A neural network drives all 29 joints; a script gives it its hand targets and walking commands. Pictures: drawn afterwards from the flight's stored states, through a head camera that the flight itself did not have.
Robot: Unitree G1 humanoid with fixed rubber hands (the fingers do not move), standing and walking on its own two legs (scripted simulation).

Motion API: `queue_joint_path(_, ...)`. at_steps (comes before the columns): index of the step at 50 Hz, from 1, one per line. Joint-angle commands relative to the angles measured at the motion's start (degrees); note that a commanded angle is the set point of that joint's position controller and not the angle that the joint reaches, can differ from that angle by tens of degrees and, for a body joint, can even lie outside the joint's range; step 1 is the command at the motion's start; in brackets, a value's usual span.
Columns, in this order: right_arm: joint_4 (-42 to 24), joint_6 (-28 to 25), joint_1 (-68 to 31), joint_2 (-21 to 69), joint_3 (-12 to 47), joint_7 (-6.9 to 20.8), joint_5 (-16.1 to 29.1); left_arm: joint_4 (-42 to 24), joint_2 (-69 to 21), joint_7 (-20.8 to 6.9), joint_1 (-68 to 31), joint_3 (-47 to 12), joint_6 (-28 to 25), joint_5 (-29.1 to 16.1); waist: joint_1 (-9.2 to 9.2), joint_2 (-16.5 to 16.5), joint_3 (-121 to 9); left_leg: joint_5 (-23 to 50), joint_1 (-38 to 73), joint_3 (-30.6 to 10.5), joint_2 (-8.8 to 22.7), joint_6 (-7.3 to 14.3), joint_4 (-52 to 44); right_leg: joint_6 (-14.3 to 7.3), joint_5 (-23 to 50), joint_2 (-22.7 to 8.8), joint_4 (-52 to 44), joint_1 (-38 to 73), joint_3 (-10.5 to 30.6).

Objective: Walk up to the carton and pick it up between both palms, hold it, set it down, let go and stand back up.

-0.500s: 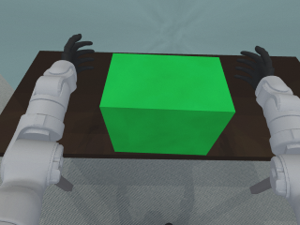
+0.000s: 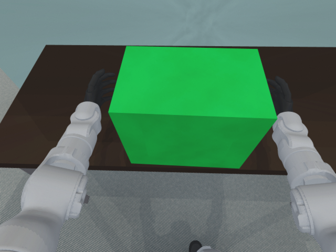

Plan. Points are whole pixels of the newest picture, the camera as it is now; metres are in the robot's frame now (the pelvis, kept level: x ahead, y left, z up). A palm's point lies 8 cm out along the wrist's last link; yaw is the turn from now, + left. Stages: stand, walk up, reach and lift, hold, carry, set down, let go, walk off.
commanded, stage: reach and lift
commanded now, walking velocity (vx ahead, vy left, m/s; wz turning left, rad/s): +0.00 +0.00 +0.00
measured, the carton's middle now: (187, 112) +0.43 -0.06 +0.04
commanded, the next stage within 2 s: none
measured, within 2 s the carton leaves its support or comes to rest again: neither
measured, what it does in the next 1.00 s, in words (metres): stands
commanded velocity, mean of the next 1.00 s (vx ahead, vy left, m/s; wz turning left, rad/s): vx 0.00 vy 0.00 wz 0.00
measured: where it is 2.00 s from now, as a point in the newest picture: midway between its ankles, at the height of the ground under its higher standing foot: outside the picture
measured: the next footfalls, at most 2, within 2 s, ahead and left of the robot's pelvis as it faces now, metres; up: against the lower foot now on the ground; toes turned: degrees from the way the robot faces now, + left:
none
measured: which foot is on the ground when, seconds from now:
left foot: down 0.00-1.00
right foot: down 0.00-1.00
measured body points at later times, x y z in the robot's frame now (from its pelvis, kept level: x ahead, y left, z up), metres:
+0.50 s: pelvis -0.03 -0.01 -0.02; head +0.06 -0.02 +0.42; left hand +0.46 +0.14 +0.07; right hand +0.42 -0.26 +0.05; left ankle -0.03 +0.12 -0.73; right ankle +0.04 -0.12 -0.73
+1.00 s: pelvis -0.02 -0.02 -0.02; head +0.06 -0.03 +0.42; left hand +0.46 +0.14 +0.07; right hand +0.42 -0.26 +0.05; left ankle -0.03 +0.12 -0.73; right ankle +0.04 -0.12 -0.73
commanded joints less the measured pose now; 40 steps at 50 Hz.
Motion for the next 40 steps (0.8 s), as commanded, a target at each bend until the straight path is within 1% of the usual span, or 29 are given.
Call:
queue_joint_path(1, -7.1, -4.5, -27.0, -13.0, -0.2, 0.0, 2.3, -6.4, 10.2, -0.2, -28.5, 0.7, -5.0, -0.9, -2.02, -3.8, -43.3, 27.6, 8.5, 1.1, -2.5, -2.9, 0.2, 3.0, 31.6, 1.4, 5.7, 30.1, -0.1)
queue_joint_path(4, -6.9, -4.3, -29.0, -13.6, -0.1, 0.5, 2.9, -6.7, 9.6, 0.1, -30.8, -0.6, -4.8, -2.2, -1.74, -2.4, -43.6, 27.3, 10.8, 0.9, -2.0, -3.5, 1.2, 2.5, 27.1, 1.9, 5.6, 24.9, -1.1)
queue_joint_path(7, -6.0, -3.7, -30.4, -12.9, -0.1, 1.0, 2.6, -5.3, 9.1, 0.4, -32.7, -1.9, -4.8, -3.4, -1.60, -2.0, -42.8, 23.3, 9.6, 0.9, -2.0, -3.3, 1.8, 2.3, 22.4, 1.7, 6.3, 21.2, -1.4)
queue_joint_path(13, -4.9, -3.2, -32.7, -11.1, 0.2, 0.8, 2.0, -2.4, 9.6, 0.8, -35.3, -3.1, -5.6, -4.6, -1.54, -2.9, -43.7, 16.5, 3.2, 1.4, -2.7, -2.6, 2.4, 2.8, 19.2, 1.2, 8.7, 22.0, -0.7)
queue_joint_path(17, -5.6, -2.8, -34.6, -8.0, -0.4, 0.0, 0.3, -0.9, 8.2, 1.0, -36.7, -3.8, -6.2, -5.1, -1.74, -3.3, -44.2, 12.5, -0.5, 1.6, -3.1, -2.2, 2.6, 2.7, 16.7, 0.6, 9.6, 22.7, -0.1)
queue_joint_path(21, -6.3, -2.4, -36.2, -5.0, -1.9, -1.4, -2.3, 0.4, 7.0, 1.4, -37.8, -3.5, -6.7, -4.8, -2.33, -3.7, -44.8, 9.6, -3.3, 1.9, -3.5, -2.2, 2.4, 2.5, 15.2, 0.2, 10.1, 24.3, 0.4)
queue_joint_path(25, -7.3, -2.2, -37.1, -1.3, -4.0, -3.5, -5.6, 1.1, 5.5, 1.9, -38.3, -2.2, -7.4, -3.4, -3.09, -3.5, -45.5, 8.3, -5.0, 2.1, -3.8, -2.5, 1.9, 2.1, 15.1, 0.0, 10.1, 27.0, 0.7)
queue_joint_path(26, -7.4, -2.1, -37.8, 0.2, -3.8, -3.7, -6.0, 0.9, 4.0, 1.9, -38.5, -2.6, -7.6, -3.4, -2.71, -3.3, -45.0, 8.7, -4.6, 2.2, -3.8, -2.5, 2.0, 1.9, 14.7, 0.1, 10.0, 26.4, 0.6)
queue_joint_path(29, -8.1, -1.3, -38.1, 2.8, -4.0, -3.9, -6.9, 1.0, 2.0, 2.0, -38.9, -3.2, -8.0, -4.3, -3.33, -2.6, -45.3, 9.0, -3.5, 1.8, -3.6, -2.8, 2.1, 1.5, 13.5, 0.0, 9.8, 25.3, 0.0)
queue_joint_path(30, -6.1, -0.9, -37.5, 0.5, -3.4, -3.1, -6.6, 1.4, 4.1, 2.9, -37.1, -1.7, -7.9, -3.2, -0.02, -1.8, -44.8, 10.1, -3.8, 2.4, -2.9, -2.6, 0.8, 0.8, 11.1, 0.6, 9.4, 24.2, 0.2)
queue_joint_path(31, -6.1, -1.2, -38.1, 0.5, -4.0, -2.9, -6.5, 1.1, 4.0, 3.5, -37.3, -2.3, -7.9, -3.7, -0.99, -2.9, -45.6, 10.4, -3.6, 2.2, -2.5, -2.4, 1.3, 1.0, 10.7, 0.9, 9.6, 23.9, -0.1)
queue_joint_path(32, -5.3, -0.8, -38.1, 2.1, -3.0, -2.9, -6.5, 3.4, 4.7, 3.2, -37.7, -1.8, -7.9, -4.4, -0.81, -4.6, -43.6, 9.0, -6.0, 2.6, -2.8, -1.6, 1.0, 1.3, 11.7, 0.3, 9.7, 26.0, 0.5)
queue_joint_path(33, -5.4, -0.8, -39.1, 3.1, -3.1, -3.1, -6.6, 4.6, 4.9, 2.9, -37.7, -2.0, -8.1, -4.8, -1.61, -6.1, -42.6, 6.4, -9.2, 2.7, -3.2, -0.8, 0.8, 2.0, 12.1, -0.5, 10.1, 28.3, 1.4)
queue_joint_path(34, -5.8, -1.3, -39.9, 3.3, -3.6, -3.2, -7.0, 3.2, 3.7, 2.9, -39.0, -2.8, -8.6, -4.9, -1.69, -4.7, -44.2, 5.5, -10.9, 2.8, -3.2, -1.0, 0.1, 1.9, 11.9, -0.8, 10.6, 29.2, 1.5)
queue_joint_path(35, -6.4, -1.5, -39.4, 3.8, -3.0, -3.5, -7.1, 4.0, 4.2, 2.7, -38.4, -2.5, -8.9, -4.6, -1.51, -4.8, -44.1, 5.9, -10.9, 3.1, -3.4, -1.0, 0.5, 2.1, 13.0, -0.8, 11.0, 30.1, 1.8)
queue_joint_path(36, -6.0, -1.7, -39.0, 5.4, -3.0, -3.4, -7.0, 2.1, 2.7, 2.7, -39.0, -2.8, -9.8, -4.2, -1.37, -3.4, -45.2, 6.9, -10.1, 2.9, -3.4, -1.2, 0.6, 2.1, 12.6, -1.1, 10.8, 29.7, 1.6)
queue_joint_path(37, -6.0, -2.0, -37.7, 5.3, -2.8, -3.5, -6.9, 1.6, 3.2, 2.7, -37.7, -2.8, -10.0, -4.0, -1.84, -3.5, -45.3, 9.1, -9.7, 3.0, -3.5, -1.4, 1.4, 2.0, 15.7, -0.7, 11.1, 30.7, 1.5)
queue_joint_path(38, -5.9, -2.1, -37.6, 6.1, -2.3, -3.8, -6.7, 2.6, 3.1, 2.3, -37.6, -2.4, -10.1, -3.7, -1.86, -3.9, -45.1, 9.4, -10.4, 3.2, -3.6, -1.3, 1.1, 2.2, 16.4, -1.0, 11.0, 31.6, 2.0)
queue_joint_path(39, -5.0, -2.1, -37.7, 5.0, -2.3, -3.9, -6.7, 3.4, 3.6, 2.1, -36.5, -1.5, -9.8, -2.6, -1.76, -3.5, -43.5, 10.3, -10.4, 2.9, -3.5, -1.3, 0.8, 2.0, 17.8, -0.8, 11.0, 32.1, 1.8)
queue_joint_path(40, -3.7, -1.9, -37.9, 5.7, -2.0, -4.0, -6.3, 5.1, 3.2, 1.8, -35.7, -1.6, -9.4, -2.4, -1.71, -3.7, -41.4, 9.7, -10.7, 2.6, -3.6, -1.1, 0.5, 2.1, 17.0, -1.1, 10.6, 31.8, 1.9)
